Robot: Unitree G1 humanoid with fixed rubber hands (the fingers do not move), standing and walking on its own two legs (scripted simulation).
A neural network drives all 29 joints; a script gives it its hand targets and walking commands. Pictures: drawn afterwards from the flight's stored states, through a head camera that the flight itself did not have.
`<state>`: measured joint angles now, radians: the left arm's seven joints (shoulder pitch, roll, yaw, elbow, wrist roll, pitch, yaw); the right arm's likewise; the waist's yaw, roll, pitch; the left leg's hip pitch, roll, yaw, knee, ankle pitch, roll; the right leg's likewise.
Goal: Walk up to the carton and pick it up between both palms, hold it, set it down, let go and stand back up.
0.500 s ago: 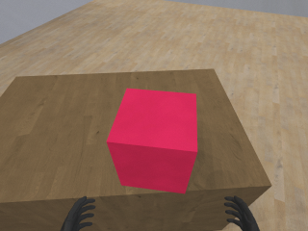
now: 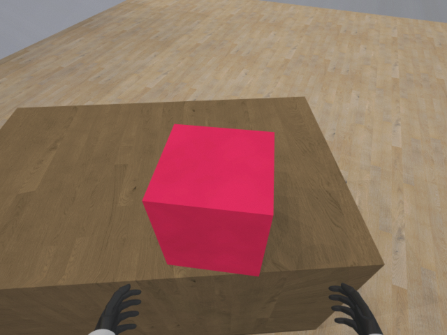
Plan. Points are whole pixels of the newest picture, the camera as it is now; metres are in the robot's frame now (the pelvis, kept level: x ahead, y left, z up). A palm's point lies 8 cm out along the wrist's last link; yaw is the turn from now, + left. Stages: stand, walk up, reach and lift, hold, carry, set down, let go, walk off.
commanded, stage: let go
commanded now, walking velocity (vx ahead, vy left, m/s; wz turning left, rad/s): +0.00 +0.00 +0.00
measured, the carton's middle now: (217, 202) +0.39 +0.04 -0.01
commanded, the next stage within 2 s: stand in 0.44 s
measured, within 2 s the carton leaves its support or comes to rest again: neither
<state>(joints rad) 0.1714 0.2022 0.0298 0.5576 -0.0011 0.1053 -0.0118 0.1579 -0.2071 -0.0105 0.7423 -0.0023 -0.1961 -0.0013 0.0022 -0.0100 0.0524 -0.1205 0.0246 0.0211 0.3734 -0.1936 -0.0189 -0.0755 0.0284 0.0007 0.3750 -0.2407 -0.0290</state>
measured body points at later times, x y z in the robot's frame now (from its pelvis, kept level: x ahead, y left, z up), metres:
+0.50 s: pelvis +0.00 +0.02 +0.00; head +0.00 +0.02 +0.45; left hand +0.17 +0.24 -0.09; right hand +0.17 -0.22 -0.09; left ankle +0.01 +0.13 -0.75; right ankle -0.02 -0.10 -0.75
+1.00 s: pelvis +0.00 +0.04 +0.00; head -0.01 +0.04 +0.45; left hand +0.11 +0.35 -0.11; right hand +0.12 -0.27 -0.10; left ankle +0.01 +0.13 -0.75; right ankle -0.02 -0.10 -0.75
